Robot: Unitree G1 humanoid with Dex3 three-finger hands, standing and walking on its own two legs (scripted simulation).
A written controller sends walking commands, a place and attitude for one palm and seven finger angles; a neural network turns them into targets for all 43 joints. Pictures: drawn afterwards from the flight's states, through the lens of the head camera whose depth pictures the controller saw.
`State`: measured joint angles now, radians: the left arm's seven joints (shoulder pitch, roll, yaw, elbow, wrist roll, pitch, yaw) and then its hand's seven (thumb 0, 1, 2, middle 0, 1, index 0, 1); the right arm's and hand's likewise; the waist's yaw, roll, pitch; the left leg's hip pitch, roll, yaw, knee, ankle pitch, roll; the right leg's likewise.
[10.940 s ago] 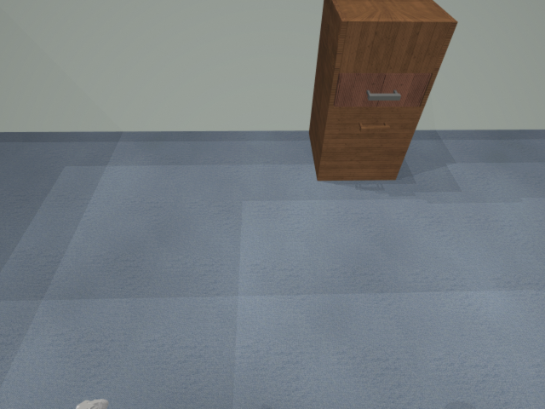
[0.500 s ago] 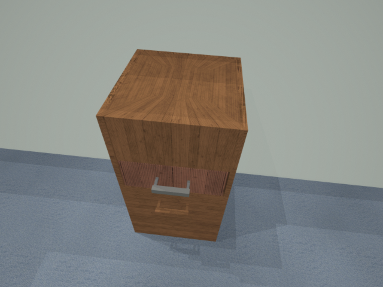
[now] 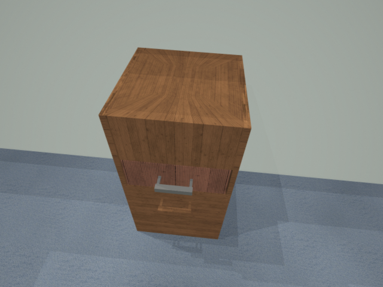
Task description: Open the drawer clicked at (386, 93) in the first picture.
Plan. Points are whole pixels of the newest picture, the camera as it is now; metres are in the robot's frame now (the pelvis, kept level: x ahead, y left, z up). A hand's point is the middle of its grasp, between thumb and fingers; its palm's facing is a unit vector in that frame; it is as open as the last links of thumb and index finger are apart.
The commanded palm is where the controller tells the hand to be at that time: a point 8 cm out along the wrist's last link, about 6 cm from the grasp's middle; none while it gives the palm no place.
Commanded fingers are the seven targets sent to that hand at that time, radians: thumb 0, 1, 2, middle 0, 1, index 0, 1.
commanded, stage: look again from close up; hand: left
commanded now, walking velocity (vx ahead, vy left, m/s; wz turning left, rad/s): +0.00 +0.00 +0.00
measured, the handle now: (174, 184) +0.50 +0.09 -0.24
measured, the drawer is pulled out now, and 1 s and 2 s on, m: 0.00 0.00 0.00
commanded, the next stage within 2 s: shuffle to correct the standing spot in 0.40 s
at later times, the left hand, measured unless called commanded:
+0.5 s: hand out of the picture -0.02 +0.13 -0.18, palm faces +0.05 -0.99 -0.13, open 7.4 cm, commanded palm none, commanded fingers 0.00 0.90 0.90 -0.20 -0.30 -0.20 -0.30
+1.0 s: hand out of the picture +0.01 +0.08 -0.18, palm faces +0.01 -0.97 -0.23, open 7.4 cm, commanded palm none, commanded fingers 0.00 0.90 0.90 -0.20 -0.30 -0.20 -0.30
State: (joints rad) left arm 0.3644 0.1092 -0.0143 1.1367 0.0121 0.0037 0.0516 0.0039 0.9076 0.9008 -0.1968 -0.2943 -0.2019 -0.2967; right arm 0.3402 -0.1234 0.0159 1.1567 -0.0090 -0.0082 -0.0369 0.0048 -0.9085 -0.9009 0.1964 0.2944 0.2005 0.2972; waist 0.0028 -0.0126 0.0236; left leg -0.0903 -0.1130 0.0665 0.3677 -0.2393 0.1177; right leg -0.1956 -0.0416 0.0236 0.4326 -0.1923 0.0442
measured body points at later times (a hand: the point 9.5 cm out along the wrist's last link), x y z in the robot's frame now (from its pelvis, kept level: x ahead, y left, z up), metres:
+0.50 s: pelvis +0.00 -0.02 +0.00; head +0.00 -0.01 +0.45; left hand -0.02 +0.18 -0.17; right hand -0.02 -0.22 -0.16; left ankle -0.02 +0.04 -0.74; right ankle +0.03 -0.15 -0.74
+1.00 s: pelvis -0.01 -0.10 -0.01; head +0.01 -0.11 +0.44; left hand +0.01 +0.13 -0.16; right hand -0.03 -0.33 -0.17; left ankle -0.02 +0.03 -0.74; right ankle -0.01 -0.21 -0.74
